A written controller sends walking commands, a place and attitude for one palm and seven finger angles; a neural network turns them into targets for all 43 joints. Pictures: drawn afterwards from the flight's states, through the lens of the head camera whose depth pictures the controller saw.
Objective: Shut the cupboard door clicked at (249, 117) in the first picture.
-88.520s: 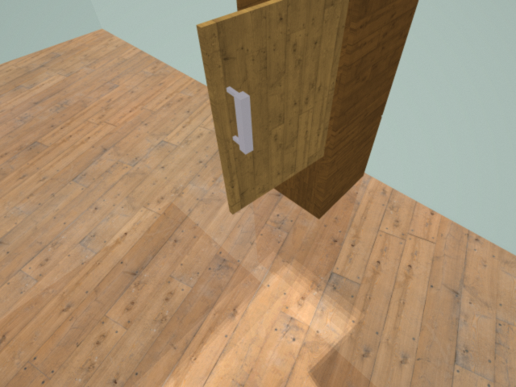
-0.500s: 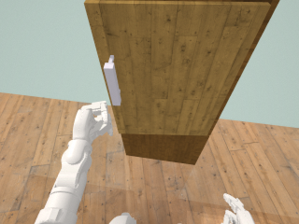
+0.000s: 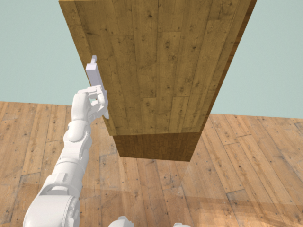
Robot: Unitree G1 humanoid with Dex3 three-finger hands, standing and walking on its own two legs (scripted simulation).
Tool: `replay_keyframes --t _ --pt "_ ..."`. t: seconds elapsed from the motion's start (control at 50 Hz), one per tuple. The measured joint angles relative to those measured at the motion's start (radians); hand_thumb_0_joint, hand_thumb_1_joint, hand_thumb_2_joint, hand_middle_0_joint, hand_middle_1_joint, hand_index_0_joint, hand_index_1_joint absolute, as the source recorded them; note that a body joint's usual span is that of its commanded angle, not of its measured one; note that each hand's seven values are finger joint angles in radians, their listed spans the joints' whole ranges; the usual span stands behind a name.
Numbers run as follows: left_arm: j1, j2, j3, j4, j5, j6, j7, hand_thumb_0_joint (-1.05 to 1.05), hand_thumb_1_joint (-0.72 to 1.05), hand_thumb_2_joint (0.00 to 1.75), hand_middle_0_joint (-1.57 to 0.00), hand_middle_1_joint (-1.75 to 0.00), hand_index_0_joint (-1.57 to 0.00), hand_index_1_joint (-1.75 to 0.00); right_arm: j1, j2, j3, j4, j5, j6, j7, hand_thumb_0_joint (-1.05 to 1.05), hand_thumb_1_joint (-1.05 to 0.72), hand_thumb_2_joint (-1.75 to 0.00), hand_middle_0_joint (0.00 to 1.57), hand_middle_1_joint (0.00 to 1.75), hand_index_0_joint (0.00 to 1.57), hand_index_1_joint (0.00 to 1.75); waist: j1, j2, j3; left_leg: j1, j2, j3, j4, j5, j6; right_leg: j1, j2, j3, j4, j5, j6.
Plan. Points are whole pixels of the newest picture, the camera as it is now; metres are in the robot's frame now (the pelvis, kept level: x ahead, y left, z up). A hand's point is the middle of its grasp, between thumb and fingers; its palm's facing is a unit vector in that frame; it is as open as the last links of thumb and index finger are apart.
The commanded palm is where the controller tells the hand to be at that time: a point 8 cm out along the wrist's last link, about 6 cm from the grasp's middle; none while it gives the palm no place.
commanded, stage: bring the fist close to the handle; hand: left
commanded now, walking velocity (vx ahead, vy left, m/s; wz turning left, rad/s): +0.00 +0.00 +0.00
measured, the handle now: (99, 82) +0.52 +0.15 +0.08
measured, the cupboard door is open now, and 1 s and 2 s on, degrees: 7 0 0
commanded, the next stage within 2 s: push the door shut along its arc in 0.14 s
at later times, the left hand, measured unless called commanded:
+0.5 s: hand (107, 99) +0.44 +0.12 +0.09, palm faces -0.03 -1.00 -0.02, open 3.2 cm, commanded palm +0.42 +0.17 +0.08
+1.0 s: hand (113, 88) +0.49 +0.10 +0.08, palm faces -0.17 -0.98 -0.04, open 3.2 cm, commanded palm +0.49 +0.15 +0.08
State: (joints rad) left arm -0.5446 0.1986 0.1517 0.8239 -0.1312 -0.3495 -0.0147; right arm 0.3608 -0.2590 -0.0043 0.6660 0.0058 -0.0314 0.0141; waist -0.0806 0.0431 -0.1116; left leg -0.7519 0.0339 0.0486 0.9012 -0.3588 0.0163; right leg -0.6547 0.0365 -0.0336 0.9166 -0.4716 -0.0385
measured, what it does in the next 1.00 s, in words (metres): stands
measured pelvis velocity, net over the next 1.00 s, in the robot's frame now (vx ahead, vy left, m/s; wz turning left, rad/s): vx -0.01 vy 0.01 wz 0.01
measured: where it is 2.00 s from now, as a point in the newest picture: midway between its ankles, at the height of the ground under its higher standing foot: outside the picture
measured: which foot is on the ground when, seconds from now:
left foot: down 0.00-1.00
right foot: down 0.00-1.00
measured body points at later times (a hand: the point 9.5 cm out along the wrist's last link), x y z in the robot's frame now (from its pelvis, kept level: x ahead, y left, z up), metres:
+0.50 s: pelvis +0.00 +0.00 +0.00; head +0.06 +0.00 +0.44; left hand +0.44 +0.17 +0.09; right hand +0.09 -0.25 -0.12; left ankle +0.05 +0.11 -0.69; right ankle -0.01 -0.09 -0.69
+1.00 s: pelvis -0.01 +0.01 -0.02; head +0.09 +0.01 +0.42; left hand +0.49 +0.16 +0.09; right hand -0.01 -0.26 -0.14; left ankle +0.05 +0.11 -0.69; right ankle -0.01 -0.09 -0.69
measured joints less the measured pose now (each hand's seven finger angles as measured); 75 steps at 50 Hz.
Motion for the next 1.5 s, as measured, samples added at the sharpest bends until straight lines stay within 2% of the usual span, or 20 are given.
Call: replay_keyframes --t 0.08,0.2,0.34,0.4,0.54,0.7,0.92,1.0,1.12,1.28,1.3,1.32,1.36,1.4,1.46,1.5 --pt "0.011 -0.01 0.012 0.004 -0.021 0.003 -0.005 0.02 0.9 0.9 -1.3 -1.5 -1.3 -1.5 0.001 0.002 0.0 -0.004 0.003 0.002 -0.006 0.01 -0.91 -0.9 0.2 0.3 0.2 0.3 0.001 -0.004 0.01 0.012 0.001 -0.001 -0.018 0.009 -0.001 0.012 0.001 -0.001 -0.018 0.009 -0.002" --pt "0.003 -0.015 0.004 -0.017 -0.003 -0.069 0.002 0.02 0.9 0.9 -1.3 -1.5 -1.3 -1.5 -0.02 0.005 -0.003 -0.001 -0.003 -0.009 -0.004 0.01 -0.91 -0.9 0.2 0.3 0.2 0.3 0.005 -0.009 0.004 -0.001 0.001 -0.005 -0.004 0.004 -0.003 0.001 0.002 -0.005 -0.006 0.004 -0.004" --pt "-0.017 -0.01 -0.012 0.035 -0.003 -0.018 -0.022 0.02 0.9 0.9 -1.3 -1.5 -1.3 -1.5 -0.044 0.006 0.001 -0.022 0.006 0.006 -0.002 0.01 -0.91 -0.9 0.2 0.3 0.2 0.3 0.007 0.0 -0.002 0.006 -0.003 -0.006 -0.01 0.005 0.0 0.01 -0.001 -0.006 -0.014 0.005 -0.001" --pt "-0.055 -0.006 -0.007 0.081 -0.005 -0.017 -0.031 0.02 0.9 0.9 -1.3 -1.5 -1.3 -1.5 -0.056 0.009 0.008 -0.022 0.006 0.004 -0.009 0.01 -0.91 -0.9 0.2 0.3 0.21 0.3 0.003 -0.005 0.008 0.003 -0.005 -0.009 -0.009 0.007 0.0 0.008 -0.003 -0.008 -0.012 0.005 0.0" --pt "-0.167 0.036 0.004 0.16 0.01 -0.073 -0.069 0.04 0.89 0.9 -1.3 -1.5 -1.3 -1.5 -0.059 0.012 0.01 -0.005 0.002 -0.006 -0.009 0.0 -0.91 -0.9 0.2 0.3 0.21 0.3 -0.013 -0.013 0.005 -0.049 -0.004 -0.014 0.025 -0.001 0.0 -0.04 -0.003 -0.014 0.02 -0.004 -0.001" --pt "-0.26 0.072 0.03 0.268 -0.007 -0.036 -0.121 0.03 0.9 0.9 -1.31 -1.5 -1.3 -1.5 -0.015 0.001 0.01 0.006 0.006 0.013 -0.008 0.0 -0.91 -0.9 0.2 0.3 0.21 0.3 -0.032 -0.005 0.001 -0.079 -0.005 -0.013 0.037 -0.003 0.006 -0.07 -0.004 -0.012 0.029 -0.004 0.004" --pt "-0.397 0.128 0.037 0.367 0.017 -0.047 -0.154 0.02 0.9 0.9 -1.31 -1.5 -1.31 -1.5 0.024 -0.013 0.004 0.031 -0.006 0.003 -0.004 0.0 -0.91 -0.9 0.2 0.3 0.21 0.3 -0.08 0.002 0.005 -0.181 -0.001 -0.022 0.093 -0.011 0.01 -0.164 -0.001 -0.022 0.075 -0.01 0.006" --pt "-0.414 0.13 0.048 0.382 0.025 -0.055 -0.177 0.02 0.9 0.9 -1.33 -1.5 -1.32 -1.5 0.043 -0.017 0.004 0.039 -0.009 0.0 -0.004 0.0 -0.91 -0.9 0.2 0.3 0.21 0.3 -0.078 0.01 -0.001 -0.206 -0.002 -0.026 0.108 -0.012 0.012 -0.186 -0.002 -0.026 0.088 -0.012 0.007" --pt "-0.476 0.154 0.035 0.441 0.027 -0.039 -0.182 0.02 0.9 0.9 -1.33 -1.5 -1.35 -1.5 0.039 -0.011 0.016 0.045 -0.007 -0.013 -0.007 0.0 -0.91 -0.9 0.2 0.3 0.21 0.3 -0.093 0.006 0.001 -0.239 -0.002 -0.04 0.131 -0.006 0.013 -0.212 -0.001 -0.041 0.106 -0.008 0.006" --pt "-0.555 0.192 -0.005 0.478 0.015 -0.01 -0.186 0.02 0.9 0.9 -1.33 -1.5 -1.36 -1.5 0.023 -0.017 0.03 0.05 -0.004 -0.061 -0.018 0.0 -0.91 -0.9 0.2 0.3 0.21 0.3 -0.117 0.003 0.008 -0.306 -0.002 -0.058 0.167 0.01 0.015 -0.269 -0.001 -0.06 0.137 0.005 0.006" --pt "-0.562 0.183 0.003 0.477 0.02 -0.006 -0.169 0.02 0.9 0.9 -1.33 -1.5 -1.36 -1.5 0.025 -0.018 0.028 0.051 -0.008 -0.067 -0.02 0.0 -0.91 -0.9 0.2 0.3 0.21 0.3 -0.116 0.004 0.007 -0.314 -0.002 -0.06 0.17 0.011 0.015 -0.277 -0.001 -0.061 0.139 0.006 0.007" --pt "-0.568 0.163 0.012 0.474 0.023 -0.003 -0.123 0.02 0.9 0.9 -1.33 -1.5 -1.37 -1.5 0.028 -0.019 0.026 0.053 -0.013 -0.073 -0.02 0.0 -0.91 -0.9 0.2 0.3 0.21 0.3 -0.113 0.006 0.003 -0.323 -0.003 -0.06 0.172 0.013 0.015 -0.285 -0.001 -0.061 0.141 0.009 0.009" --pt "-0.577 0.112 0.041 0.466 0.018 0.0 0.004 0.02 0.9 0.9 -1.32 -1.51 -1.39 -1.5 0.029 -0.017 0.023 0.056 -0.027 -0.081 -0.01 0.0 -0.91 -0.9 0.2 0.3 0.21 0.3 -0.114 0.004 -0.004 -0.333 -0.005 -0.058 0.172 0.016 0.015 -0.297 -0.003 -0.059 0.144 0.013 0.012" --pt "-0.584 0.079 0.076 0.466 0.035 -0.004 0.12 0.02 0.9 0.9 -1.32 -1.51 -1.39 -1.5 0.027 -0.013 0.025 0.053 -0.045 -0.084 0.006 0.0 -0.91 -0.9 0.2 0.3 0.21 0.3 -0.124 0.001 -0.01 -0.339 -0.008 -0.054 0.169 0.021 0.018 -0.307 -0.006 -0.054 0.147 0.015 0.013" --pt "-0.584 0.08 0.1 0.487 0.11 -0.025 0.222 0.02 0.9 0.9 -1.31 -1.5 -1.38 -1.5 0.033 -0.006 0.025 0.041 -0.066 -0.083 0.033 0.0 -0.91 -0.9 0.2 0.3 0.21 0.3 -0.145 0.002 -0.026 -0.351 -0.009 -0.05 0.172 0.024 0.019 -0.323 -0.007 -0.049 0.156 0.014 0.013" --pt "-0.578 0.097 0.083 0.502 0.167 -0.035 0.237 0.02 0.9 0.9 -1.31 -1.5 -1.36 -1.5 0.042 -0.002 0.023 0.034 -0.076 -0.078 0.047 0.0 -0.91 -0.9 0.2 0.3 0.21 0.3 -0.153 0.008 -0.029 -0.354 -0.008 -0.048 0.176 0.023 0.019 -0.328 -0.006 -0.047 0.162 0.013 0.012"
